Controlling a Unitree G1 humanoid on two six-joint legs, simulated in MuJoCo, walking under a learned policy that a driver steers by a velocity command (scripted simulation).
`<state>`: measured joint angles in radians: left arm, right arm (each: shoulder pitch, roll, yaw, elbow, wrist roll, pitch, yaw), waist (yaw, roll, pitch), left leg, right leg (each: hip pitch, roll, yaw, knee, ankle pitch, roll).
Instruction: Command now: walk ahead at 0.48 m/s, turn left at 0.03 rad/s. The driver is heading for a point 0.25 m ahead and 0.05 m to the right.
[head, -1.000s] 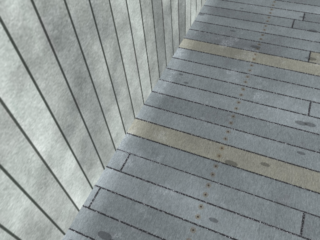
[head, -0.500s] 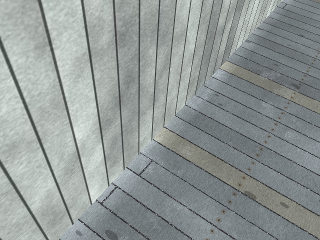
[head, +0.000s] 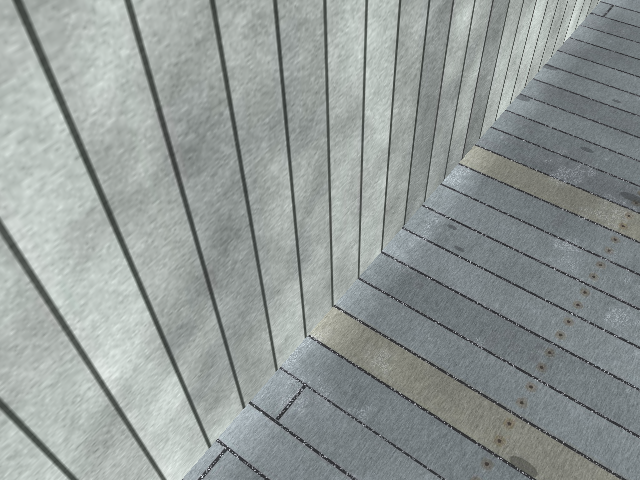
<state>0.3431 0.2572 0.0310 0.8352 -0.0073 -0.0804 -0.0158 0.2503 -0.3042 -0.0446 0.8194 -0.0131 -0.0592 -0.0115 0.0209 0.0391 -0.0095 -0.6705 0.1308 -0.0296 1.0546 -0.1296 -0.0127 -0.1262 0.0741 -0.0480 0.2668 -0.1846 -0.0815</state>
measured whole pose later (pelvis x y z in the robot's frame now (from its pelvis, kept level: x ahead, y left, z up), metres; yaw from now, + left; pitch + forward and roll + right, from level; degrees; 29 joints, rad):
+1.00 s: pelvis +0.23 -0.04 -0.01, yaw +0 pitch -1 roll +1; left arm 0.26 0.24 0.07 0.68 0.01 0.05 0.00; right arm 0.09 -0.29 -0.08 1.00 0.00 -0.05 -0.02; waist 0.03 0.00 0.02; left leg -0.26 0.08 -0.01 0.44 -0.15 -0.08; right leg -0.03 0.03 0.01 0.44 -0.38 -0.04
